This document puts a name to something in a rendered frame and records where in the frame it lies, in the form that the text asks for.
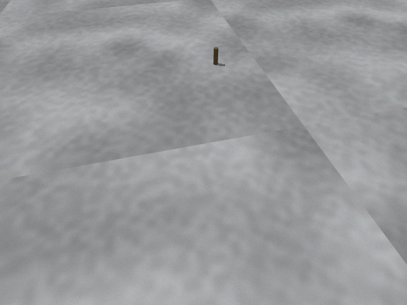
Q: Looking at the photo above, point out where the can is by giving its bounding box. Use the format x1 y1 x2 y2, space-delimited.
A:
214 47 218 65

